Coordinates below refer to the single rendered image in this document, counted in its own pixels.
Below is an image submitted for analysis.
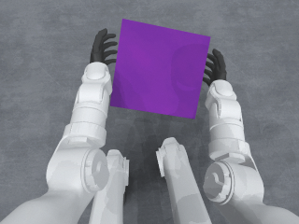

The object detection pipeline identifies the robot left forearm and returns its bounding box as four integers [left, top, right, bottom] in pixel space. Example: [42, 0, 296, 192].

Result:
[46, 62, 113, 182]

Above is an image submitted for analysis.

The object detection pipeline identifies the left robot hand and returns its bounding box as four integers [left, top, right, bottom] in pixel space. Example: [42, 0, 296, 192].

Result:
[90, 28, 118, 65]

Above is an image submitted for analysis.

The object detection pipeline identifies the carton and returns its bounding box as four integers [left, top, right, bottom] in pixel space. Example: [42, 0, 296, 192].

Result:
[109, 19, 211, 119]

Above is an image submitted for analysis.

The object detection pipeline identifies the right robot upper arm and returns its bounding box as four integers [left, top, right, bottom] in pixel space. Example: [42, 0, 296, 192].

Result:
[203, 161, 299, 224]

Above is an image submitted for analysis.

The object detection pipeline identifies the robot right thigh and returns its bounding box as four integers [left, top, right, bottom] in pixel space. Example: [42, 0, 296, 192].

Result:
[155, 142, 212, 224]

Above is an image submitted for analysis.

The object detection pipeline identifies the left robot upper arm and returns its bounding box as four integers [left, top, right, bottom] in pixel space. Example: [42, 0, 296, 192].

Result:
[0, 147, 110, 224]

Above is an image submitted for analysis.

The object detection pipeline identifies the right robot hand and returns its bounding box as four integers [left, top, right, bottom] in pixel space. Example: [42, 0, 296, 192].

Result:
[203, 49, 227, 87]

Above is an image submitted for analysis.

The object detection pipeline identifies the right robot shin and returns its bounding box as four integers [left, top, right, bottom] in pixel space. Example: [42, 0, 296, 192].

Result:
[161, 137, 188, 158]

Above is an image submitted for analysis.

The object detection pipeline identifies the robot right forearm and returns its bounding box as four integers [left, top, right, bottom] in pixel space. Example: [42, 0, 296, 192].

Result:
[205, 79, 259, 174]

